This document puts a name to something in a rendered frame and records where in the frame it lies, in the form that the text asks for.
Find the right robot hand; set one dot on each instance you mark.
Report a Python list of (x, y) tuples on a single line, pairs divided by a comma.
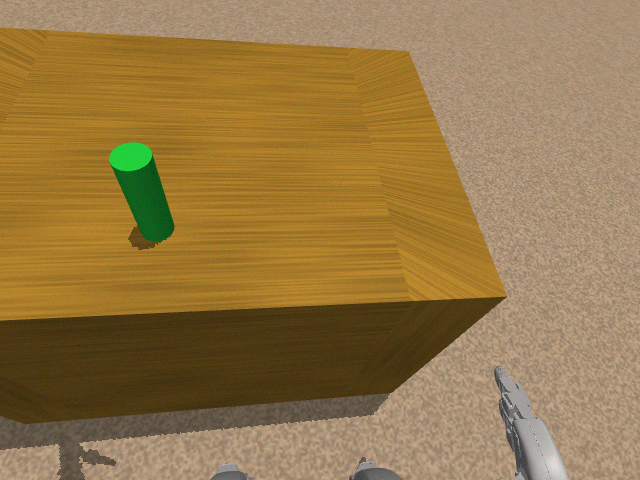
[(537, 456)]

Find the can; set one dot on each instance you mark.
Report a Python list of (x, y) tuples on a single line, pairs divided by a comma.
[(136, 172)]

